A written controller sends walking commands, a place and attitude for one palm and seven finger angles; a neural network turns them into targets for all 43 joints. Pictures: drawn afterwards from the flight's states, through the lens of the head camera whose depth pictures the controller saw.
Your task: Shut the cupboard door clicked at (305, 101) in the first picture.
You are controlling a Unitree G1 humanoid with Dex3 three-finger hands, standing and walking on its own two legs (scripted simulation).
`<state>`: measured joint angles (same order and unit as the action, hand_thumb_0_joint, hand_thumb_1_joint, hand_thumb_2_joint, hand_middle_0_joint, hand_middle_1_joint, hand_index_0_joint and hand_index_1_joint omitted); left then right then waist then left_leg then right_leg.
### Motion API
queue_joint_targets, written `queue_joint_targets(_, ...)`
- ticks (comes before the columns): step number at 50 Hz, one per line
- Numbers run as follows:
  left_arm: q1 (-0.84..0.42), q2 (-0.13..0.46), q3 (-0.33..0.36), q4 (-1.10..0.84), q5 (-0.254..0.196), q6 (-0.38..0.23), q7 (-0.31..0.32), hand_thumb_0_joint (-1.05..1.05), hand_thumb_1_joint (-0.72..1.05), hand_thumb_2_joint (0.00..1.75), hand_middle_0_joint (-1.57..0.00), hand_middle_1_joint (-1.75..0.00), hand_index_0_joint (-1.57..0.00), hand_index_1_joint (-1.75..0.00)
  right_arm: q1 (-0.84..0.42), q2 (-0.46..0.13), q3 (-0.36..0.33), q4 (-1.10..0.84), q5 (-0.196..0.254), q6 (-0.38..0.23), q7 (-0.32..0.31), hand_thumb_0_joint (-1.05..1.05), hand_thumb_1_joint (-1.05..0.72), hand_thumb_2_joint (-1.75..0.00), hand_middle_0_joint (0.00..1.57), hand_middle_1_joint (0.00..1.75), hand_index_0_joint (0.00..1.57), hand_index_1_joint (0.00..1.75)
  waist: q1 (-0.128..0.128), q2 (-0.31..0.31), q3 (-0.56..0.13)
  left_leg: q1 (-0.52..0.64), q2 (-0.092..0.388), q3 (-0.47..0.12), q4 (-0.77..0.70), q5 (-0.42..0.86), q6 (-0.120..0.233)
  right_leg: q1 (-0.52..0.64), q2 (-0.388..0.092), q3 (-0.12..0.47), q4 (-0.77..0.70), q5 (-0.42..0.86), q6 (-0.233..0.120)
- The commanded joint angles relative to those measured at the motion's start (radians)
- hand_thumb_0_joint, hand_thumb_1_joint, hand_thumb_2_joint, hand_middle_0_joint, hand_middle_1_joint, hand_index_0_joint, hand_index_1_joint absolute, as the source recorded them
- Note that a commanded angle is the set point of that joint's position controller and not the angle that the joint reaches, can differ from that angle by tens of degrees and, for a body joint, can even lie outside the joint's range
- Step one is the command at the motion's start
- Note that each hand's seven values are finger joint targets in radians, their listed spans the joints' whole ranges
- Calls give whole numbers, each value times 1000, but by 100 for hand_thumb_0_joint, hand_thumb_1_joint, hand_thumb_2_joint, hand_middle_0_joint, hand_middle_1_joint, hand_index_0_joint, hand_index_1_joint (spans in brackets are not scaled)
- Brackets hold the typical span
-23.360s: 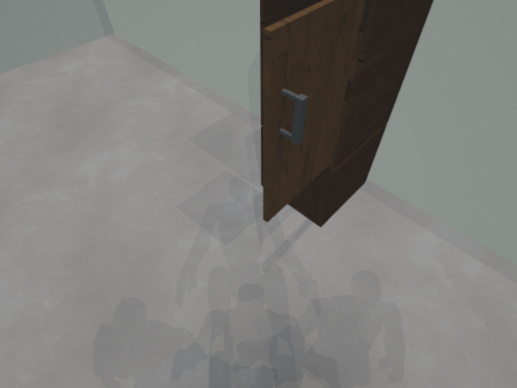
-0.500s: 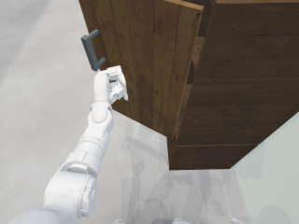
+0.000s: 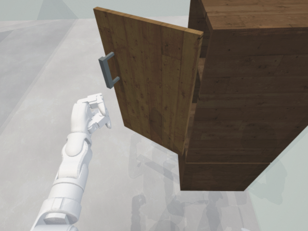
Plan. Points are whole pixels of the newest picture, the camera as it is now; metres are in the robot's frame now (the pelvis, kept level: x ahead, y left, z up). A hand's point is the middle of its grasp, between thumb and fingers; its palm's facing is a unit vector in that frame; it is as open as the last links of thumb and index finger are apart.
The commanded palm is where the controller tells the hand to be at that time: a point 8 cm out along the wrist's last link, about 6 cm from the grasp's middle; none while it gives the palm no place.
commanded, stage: draw the hand back to the body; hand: left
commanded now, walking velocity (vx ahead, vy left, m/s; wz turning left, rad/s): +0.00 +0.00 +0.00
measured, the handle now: (110, 70) +0.63 +0.17 +0.07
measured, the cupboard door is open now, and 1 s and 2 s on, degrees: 59 59 59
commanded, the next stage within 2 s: step back with the hand held close in 1.16 s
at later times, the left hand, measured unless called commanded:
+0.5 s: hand (43, 148) +0.26 +0.23 +0.15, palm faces +0.29 -0.91 -0.29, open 4.0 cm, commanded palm +0.21 +0.28 +0.17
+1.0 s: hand out of the picture +0.19 +0.30 +0.17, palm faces +0.50 -0.77 -0.40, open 7.2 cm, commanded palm +0.14 +0.33 +0.19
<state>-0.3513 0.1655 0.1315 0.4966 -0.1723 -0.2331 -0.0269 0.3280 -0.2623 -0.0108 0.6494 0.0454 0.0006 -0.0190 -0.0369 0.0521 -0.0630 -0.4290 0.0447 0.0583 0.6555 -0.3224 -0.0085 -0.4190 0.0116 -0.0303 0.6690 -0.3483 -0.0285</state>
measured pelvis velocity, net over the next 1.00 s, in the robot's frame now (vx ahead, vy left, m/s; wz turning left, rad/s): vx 0.01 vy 0.02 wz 0.03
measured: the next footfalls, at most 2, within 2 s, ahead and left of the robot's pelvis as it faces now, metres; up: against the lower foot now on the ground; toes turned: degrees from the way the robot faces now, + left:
none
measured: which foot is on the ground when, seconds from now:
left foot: down 0.00-1.00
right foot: down 0.00-1.00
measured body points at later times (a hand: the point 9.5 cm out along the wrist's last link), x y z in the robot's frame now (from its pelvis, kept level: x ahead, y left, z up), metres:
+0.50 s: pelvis +0.02 +0.02 +0.02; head +0.00 -0.01 +0.47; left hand +0.24 +0.28 +0.17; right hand +0.23 -0.18 -0.06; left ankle +0.00 +0.13 -0.72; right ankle -0.01 -0.10 -0.72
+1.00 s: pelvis +0.01 +0.02 +0.02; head +0.00 -0.01 +0.47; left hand +0.16 +0.33 +0.20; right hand +0.21 -0.20 -0.07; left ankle +0.00 +0.13 -0.72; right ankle -0.01 -0.10 -0.72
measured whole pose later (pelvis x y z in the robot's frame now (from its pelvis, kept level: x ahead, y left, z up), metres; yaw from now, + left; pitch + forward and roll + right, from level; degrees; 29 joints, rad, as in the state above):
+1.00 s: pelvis +0.01 +0.02 +0.02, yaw +2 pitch -4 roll +0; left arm 0.45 0.33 0.34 -0.35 -0.07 -0.06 0.11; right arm 0.19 -0.25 0.01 0.64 0.01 -0.05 -0.08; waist 0.07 0.08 0.01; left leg -0.10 0.00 0.04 0.40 -0.24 0.02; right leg -0.07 -0.02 -0.05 0.39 -0.26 0.00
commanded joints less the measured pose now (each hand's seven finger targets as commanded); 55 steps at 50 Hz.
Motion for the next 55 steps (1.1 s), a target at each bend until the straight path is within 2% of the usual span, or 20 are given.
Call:
queue_joint_targets(1, -284, 158, 35, -312, -29, -12, -48, 0, 90, 90, -124, -144, -124, -144, -138, -96, -18, -169, 14, -79, -24, 0, -90, -90, 20, 30, 20, 30, 30, -62, -223, 144, -61, -3, -102, 111, 50, 141, -3, 30, -157, 237, 24)
queue_joint_targets(4, -184, 159, 44, -425, -49, 27, -69, 0, 90, 90, -116, -135, -116, -135, -177, -90, -11, -195, 18, -92, -28, 0, -90, -90, 20, 30, 20, 30, 52, -57, -242, 191, -59, -8, -122, 162, 50, 182, -3, 14, -151, 295, 20)
queue_joint_targets(5, -127, 214, -20, -503, 50, 29, -8, 0, 90, 90, -113, -132, -113, -132, -198, -67, -9, -193, 12, -69, -45, 0, -90, -90, 20, 30, 20, 30, 38, -108, -188, 229, -55, -10, -167, 175, 53, 192, -26, 46, -213, 293, 31)
queue_joint_targets(6, -55, 198, -6, -512, 54, 47, 20, 0, 90, 90, -111, -129, -111, -129, -207, -69, -8, -199, 7, -59, -53, 0, -90, -90, 20, 30, 20, 30, 41, -127, -156, 232, -52, -13, -185, 173, 54, 204, -27, 39, -231, 276, 34)
queue_joint_targets(8, 13, 222, 7, -559, 70, 74, 50, 0, 90, 90, -105, -123, -105, -123, -229, -70, 1, -197, 5, -38, -64, 0, -90, -90, 20, 30, 20, 30, 47, -119, -119, 262, -48, -12, -218, 180, 56, 228, -26, 35, -264, 265, 33)
queue_joint_targets(12, 73, 233, 12, -682, 93, 103, 80, 0, 90, 90, -94, -111, -94, -111, -245, -65, 12, -200, -6, -26, -72, 0, -90, -90, 20, 30, 20, 30, 48, -60, -108, 343, -45, -19, -269, 228, 52, 280, -17, 15, -298, 285, 20)
queue_joint_targets(13, 92, 247, 32, -711, 96, 106, 85, 0, 90, 90, -92, -108, -92, -108, -256, -61, 17, -203, -8, -27, -73, 0, -90, -90, 20, 30, 20, 30, 52, -21, -108, 362, -43, -20, -281, 242, 49, 284, -14, 12, -304, 292, 18)
queue_joint_targets(18, 220, 243, 40, -839, 106, 130, 100, 0, 90, 90, -78, -93, -78, -93, -268, -55, 26, -211, -22, -31, -67, 0, -90, -90, 20, 30, 20, 30, 58, 15, -82, 411, -40, -28, -306, 313, 42, 319, -9, -2, -325, 341, 13)
queue_joint_targets(27, 509, 305, 168, -967, 104, 149, 116, 0, 90, 90, -53, -66, -53, -66, -272, -56, 18, -213, -38, -39, -56, 0, -90, -90, 20, 30, 20, 30, 82, -31, -44, 390, -32, -40, -304, 395, 30, 358, -11, -15, -326, 387, 15)
queue_joint_targets(29, 544, 318, 200, -1009, 103, 145, 120, 0, 90, 90, -47, -60, -47, -60, -275, -51, 17, -214, -37, -40, -56, 0, -90, -90, 20, 30, 20, 30, 85, -4, -57, 397, -33, -38, -299, 410, 31, 363, -14, -15, -319, 398, 16)
queue_joint_targets(32, 630, 360, 264, -1043, 101, 140, 128, 0, 90, 90, -39, -51, -39, -51, -272, -56, 10, -206, -39, -52, -54, 0, -90, -90, 20, 30, 20, 30, 94, -17, -52, 379, -30, -40, -290, 424, 29, 368, -14, -16, -321, 403, 17)
queue_joint_targets(33, 648, 348, 266, -1063, 98, 136, 128, 0, 90, 90, -36, -48, -36, -48, -272, -50, 10, -209, -37, -55, -53, 0, -90, -90, 20, 30, 20, 30, 95, 4, -62, 381, -30, -40, -292, 428, 28, 373, -18, -17, -314, 399, 18)
queue_joint_targets(37, 728, 399, 346, -1085, 96, 125, 140, 0, 90, 90, -25, -36, -25, -36, -271, -58, 1, -198, -34, -76, -56, 0, -90, -90, 20, 30, 20, 30, 102, 4, -23, 358, -28, -40, -294, 381, 27, 350, -15, -20, -327, 353, 19)
queue_joint_targets(38, 740, 398, 355, -1106, 93, 120, 142, 0, 90, 90, -23, -33, -23, -33, -269, -54, 0, -203, -32, -81, -58, 0, -90, -90, 20, 30, 20, 30, 103, 13, -41, 363, -29, -40, -294, 380, 29, 357, -17, -19, -320, 351, 19)
queue_joint_targets(39, 763, 407, 374, -1099, 92, 116, 145, 0, 90, 90, -20, -30, -20, -30, -269, -54, -1, -198, -32, -86, -59, 0, -90, -90, 20, 30, 20, 30, 106, 11, -17, 354, -27, -38, -295, 368, 28, 345, -17, -19, -322, 342, 19)
queue_joint_targets(41, 738, 353, 319, -1076, 97, 114, 143, 0, 90, 90, -20, -30, -20, -30, -261, -58, -3, -186, -33, -96, -59, 0, -90, -90, 20, 30, 20, 30, 90, -2, 15, 348, -29, -35, -300, 335, 31, 316, -18, -23, -328, 312, 22)
queue_joint_targets(42, 731, 347, 306, -1054, 99, 116, 142, 0, 90, 90, -20, -30, -20, -30, -263, -67, -7, -181, -33, -101, -60, 0, -90, -90, 20, 30, 20, 30, 86, -37, 42, 344, -28, -34, -301, 312, 36, 297, -17, -19, -343, 293, 23)
queue_joint_targets(45, 688, 349, 299, -1051, 103, 111, 149, 0, 90, 90, -20, -30, -20, -30, -259, -71, -9, -176, -34, -108, -67, 0, -90, -90, 20, 30, 20, 30, 85, -30, 38, 348, -31, -38, -310, 263, 40, 288, -19, -17, -344, 241, 24)
queue_joint_targets(52, 707, 409, 355, -1089, 104, 93, 156, 0, 90, 90, -20, -30, -20, -30, -270, -65, -5, -168, -38, -128, -73, 0, -90, -90, 20, 30, 20, 30, 106, 14, 2, 345, -37, -37, -307, 264, 38, 330, -18, -5, -354, 249, 18)
queue_joint_targets(55, 717, 384, 341, -1101, 102, 92, 152, 0, 90, 90, -20, -30, -20, -30, -272, -54, -2, -174, -36, -131, -70, 0, -90, -90, 20, 30, 20, 30, 103, 49, 15, 346, -35, -33, -307, 284, 32, 328, -18, -8, -344, 270, 17)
